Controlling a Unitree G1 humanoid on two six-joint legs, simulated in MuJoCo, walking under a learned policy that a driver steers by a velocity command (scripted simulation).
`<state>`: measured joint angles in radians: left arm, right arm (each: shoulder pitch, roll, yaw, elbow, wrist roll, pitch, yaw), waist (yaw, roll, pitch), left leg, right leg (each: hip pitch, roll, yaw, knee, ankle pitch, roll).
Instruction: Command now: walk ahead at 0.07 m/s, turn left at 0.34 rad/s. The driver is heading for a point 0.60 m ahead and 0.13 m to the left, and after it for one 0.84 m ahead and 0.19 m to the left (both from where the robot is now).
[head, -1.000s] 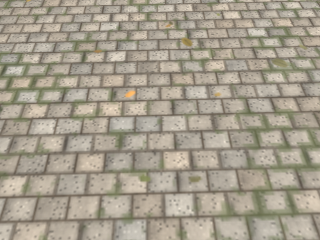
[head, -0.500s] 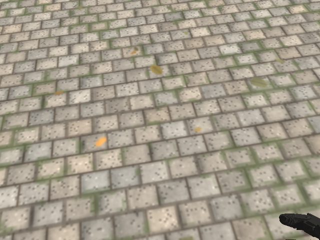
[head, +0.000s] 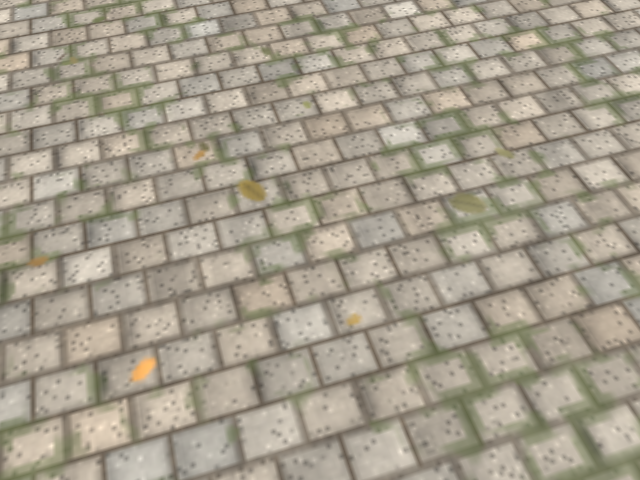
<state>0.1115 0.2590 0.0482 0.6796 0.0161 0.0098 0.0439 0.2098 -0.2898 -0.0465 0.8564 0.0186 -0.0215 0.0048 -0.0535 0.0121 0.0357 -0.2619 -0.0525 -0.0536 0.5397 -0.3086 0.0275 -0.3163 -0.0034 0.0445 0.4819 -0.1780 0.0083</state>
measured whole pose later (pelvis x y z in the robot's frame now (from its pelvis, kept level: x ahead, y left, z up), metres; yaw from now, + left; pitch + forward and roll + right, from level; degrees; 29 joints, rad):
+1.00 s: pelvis +0.21 +0.06 +0.01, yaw +21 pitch +2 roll +0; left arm 0.35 0.26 0.05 0.82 -0.01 -0.08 -0.02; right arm 0.22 -0.31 -0.05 0.71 -0.01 -0.09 0.01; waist 0.04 0.04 0.00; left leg -0.50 0.02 -0.04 0.96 -0.31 0.01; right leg -0.15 0.06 0.10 0.34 -0.21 -0.05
